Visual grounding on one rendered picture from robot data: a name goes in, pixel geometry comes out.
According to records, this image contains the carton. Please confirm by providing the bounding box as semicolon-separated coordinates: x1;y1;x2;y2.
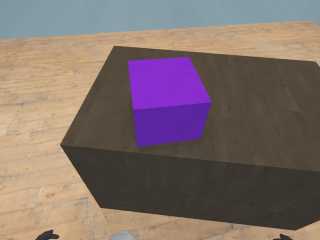
128;57;212;147

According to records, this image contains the left robot hand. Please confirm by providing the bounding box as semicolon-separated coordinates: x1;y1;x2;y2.
36;229;60;240

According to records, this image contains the pedestal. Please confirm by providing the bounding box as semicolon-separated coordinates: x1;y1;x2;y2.
60;45;320;231

